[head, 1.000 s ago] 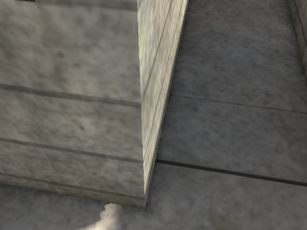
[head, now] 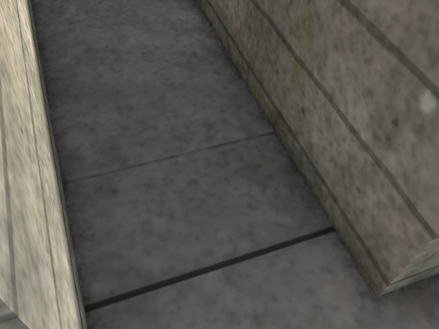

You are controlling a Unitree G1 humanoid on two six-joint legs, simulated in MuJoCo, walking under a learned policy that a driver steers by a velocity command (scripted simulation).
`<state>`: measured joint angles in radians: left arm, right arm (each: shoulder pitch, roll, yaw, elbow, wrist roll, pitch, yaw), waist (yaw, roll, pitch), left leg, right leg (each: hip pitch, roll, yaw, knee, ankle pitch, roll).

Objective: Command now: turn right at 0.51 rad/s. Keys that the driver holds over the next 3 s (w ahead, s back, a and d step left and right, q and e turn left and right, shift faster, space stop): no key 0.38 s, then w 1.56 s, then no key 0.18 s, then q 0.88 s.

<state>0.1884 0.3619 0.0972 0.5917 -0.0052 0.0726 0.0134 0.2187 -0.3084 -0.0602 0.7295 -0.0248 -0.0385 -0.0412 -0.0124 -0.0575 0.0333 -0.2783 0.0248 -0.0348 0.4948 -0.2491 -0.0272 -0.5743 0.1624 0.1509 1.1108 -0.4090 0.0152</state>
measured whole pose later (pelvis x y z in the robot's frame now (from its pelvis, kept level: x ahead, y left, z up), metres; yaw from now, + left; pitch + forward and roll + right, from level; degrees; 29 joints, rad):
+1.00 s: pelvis +0.18 -0.09 -0.01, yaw -5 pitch +2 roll -1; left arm 0.11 0.28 0.03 0.62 0.01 -0.09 -0.05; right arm 0.40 -0.34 -0.06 0.80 0.02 -0.05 0.01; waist -0.06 0.01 0.04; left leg -0.05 0.05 -0.03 0.62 -0.49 0.01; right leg -0.44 0.01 -0.03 0.56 -0.14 -0.04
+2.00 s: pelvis +0.72 +0.00 -0.01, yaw -5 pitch +1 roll +2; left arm 0.08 0.28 0.01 0.72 0.02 -0.12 0.06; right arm 0.40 -0.30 -0.07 0.73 -0.02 0.02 0.00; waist -0.11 0.02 0.06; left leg 0.01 -0.21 -0.01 0.38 -0.35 0.14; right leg -0.43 -0.04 -0.06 0.54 -0.12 -0.06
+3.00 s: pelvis +0.92 +0.07 +0.01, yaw +21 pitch +2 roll +1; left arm 0.21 0.29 0.08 0.71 0.03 -0.01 0.06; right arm 0.22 -0.33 -0.11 0.64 0.01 0.02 -0.01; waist 0.01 0.04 0.06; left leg -0.54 -0.02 -0.02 1.07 -0.39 -0.09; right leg -0.25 -0.05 -0.03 0.46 -0.25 -0.01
